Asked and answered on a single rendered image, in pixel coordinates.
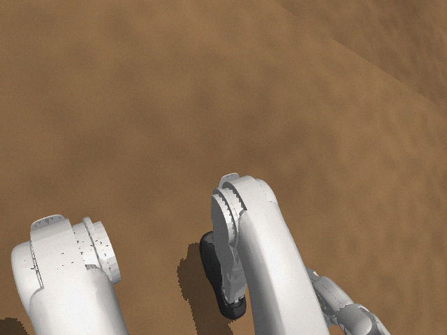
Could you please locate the right robot foot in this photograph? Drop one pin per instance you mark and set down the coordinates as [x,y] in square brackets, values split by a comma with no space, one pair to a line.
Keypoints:
[212,269]

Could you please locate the right robot arm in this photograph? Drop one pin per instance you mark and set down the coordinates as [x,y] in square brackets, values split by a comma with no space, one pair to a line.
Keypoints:
[355,319]

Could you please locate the right robot hand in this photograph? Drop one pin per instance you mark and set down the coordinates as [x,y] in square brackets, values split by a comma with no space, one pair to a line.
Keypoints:
[332,298]

